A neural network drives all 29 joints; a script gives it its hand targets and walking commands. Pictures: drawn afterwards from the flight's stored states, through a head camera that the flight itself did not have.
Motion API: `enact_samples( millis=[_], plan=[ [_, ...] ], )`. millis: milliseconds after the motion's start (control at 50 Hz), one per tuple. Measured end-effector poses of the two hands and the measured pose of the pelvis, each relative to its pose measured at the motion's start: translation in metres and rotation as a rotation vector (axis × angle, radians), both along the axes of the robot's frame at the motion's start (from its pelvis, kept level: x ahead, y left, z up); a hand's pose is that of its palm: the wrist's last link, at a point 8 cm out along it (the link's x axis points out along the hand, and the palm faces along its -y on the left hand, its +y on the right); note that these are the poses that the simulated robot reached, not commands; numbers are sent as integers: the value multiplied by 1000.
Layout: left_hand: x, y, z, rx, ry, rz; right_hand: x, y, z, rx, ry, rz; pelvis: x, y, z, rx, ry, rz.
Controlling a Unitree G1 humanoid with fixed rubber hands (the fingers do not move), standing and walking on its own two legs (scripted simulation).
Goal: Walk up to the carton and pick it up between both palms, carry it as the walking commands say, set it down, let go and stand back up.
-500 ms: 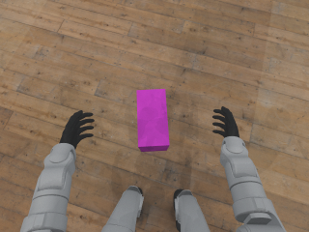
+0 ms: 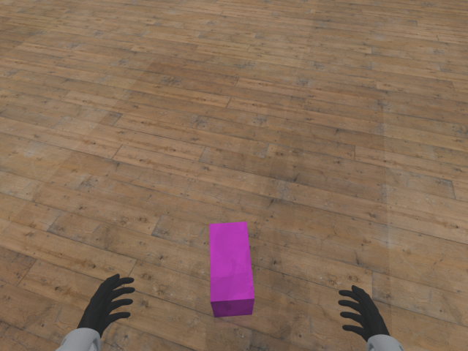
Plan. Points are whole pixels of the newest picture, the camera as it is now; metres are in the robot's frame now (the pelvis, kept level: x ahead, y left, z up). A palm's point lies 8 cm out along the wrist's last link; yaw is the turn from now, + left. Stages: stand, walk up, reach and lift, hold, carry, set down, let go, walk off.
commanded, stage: let go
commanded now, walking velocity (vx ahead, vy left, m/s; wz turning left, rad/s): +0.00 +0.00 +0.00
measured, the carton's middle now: (230, 269) +0.49 +0.06 -0.65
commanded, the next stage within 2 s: stand in 0.46 s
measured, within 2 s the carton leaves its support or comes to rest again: neither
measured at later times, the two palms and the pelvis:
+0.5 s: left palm (82, 326) +0.16 +0.27 -0.06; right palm (366, 330) +0.20 -0.21 -0.08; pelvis +0.02 +0.02 +0.00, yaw +0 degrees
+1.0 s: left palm out of the picture +0.11 +0.28 -0.08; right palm (396, 338) +0.18 -0.25 -0.06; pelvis +0.01 +0.01 +0.00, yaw +0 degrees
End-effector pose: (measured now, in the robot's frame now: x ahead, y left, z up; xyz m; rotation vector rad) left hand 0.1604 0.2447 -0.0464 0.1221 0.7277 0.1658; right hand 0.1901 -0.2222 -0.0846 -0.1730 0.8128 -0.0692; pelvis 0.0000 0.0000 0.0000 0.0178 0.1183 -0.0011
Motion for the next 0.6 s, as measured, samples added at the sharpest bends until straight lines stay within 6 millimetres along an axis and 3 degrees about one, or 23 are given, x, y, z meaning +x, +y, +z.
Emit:
enact_samples(
  millis=[220,440,600],
  plan=[
    [-2,2,-7,-34,77,9,7,6,5,1,34,43,12,5,3,-5,-76,-2],
    [1,24,-12,16,128,49,9,14,4,-14,51,44,22,15,5,-19,-63,-3],
    [-14,31,-23,74,179,81,-2,3,1,-44,64,37,21,14,4,-18,-64,-4]
  ],
)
